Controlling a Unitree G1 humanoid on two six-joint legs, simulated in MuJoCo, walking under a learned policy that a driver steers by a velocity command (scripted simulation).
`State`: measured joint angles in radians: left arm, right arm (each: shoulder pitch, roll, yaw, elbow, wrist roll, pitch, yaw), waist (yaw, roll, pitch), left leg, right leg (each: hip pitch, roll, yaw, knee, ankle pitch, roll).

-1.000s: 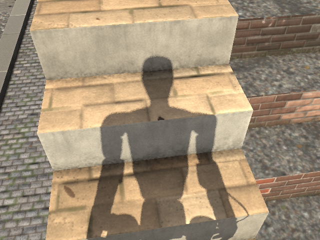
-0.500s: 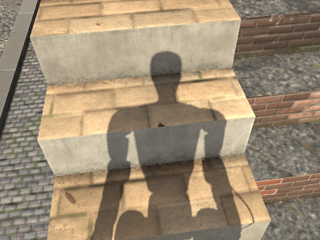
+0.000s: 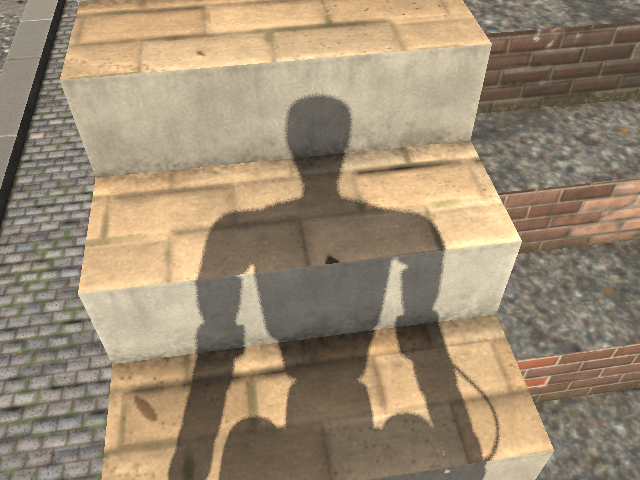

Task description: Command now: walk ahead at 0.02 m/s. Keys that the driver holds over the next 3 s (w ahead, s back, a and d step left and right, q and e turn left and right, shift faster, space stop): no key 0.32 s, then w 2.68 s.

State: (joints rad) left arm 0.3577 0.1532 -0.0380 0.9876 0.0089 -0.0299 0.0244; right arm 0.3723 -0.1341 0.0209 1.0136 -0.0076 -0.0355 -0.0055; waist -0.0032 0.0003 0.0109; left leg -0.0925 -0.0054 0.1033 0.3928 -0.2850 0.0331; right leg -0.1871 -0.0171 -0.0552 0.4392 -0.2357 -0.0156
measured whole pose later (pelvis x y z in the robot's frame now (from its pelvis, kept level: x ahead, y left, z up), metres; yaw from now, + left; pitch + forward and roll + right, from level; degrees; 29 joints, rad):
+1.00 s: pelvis +0.09 +0.01 +0.00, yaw -1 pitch -1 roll +0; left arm 0.28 0.18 -0.04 0.94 0.02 -0.04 0.01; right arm 0.25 -0.21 0.03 0.94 0.00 -0.05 0.01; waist 0.03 0.01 0.01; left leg -0.07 -0.01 0.10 0.60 -0.28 0.07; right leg -0.15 0.00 0.02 0.61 -0.28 -0.11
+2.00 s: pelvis +0.12 +0.00 +0.13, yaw +0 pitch +0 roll -1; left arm 0.41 0.15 0.00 0.93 0.03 -0.02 -0.01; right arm 0.26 -0.20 -0.07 1.02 -0.02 -0.04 -0.02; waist 0.08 0.02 -0.07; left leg -0.68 0.01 -0.08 1.21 -0.46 0.15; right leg -0.43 0.03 -0.17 0.87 -0.52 -0.04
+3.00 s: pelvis +0.18 +0.04 +0.15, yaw +3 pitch -2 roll +4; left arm 0.22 0.27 0.07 0.68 0.02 0.03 -0.02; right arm 0.40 -0.24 -0.05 0.88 -0.10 -0.07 -0.01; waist 0.08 -0.03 -0.11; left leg -0.13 0.06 0.17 0.73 -0.56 0.00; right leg -0.71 0.03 0.02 1.66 -0.44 0.00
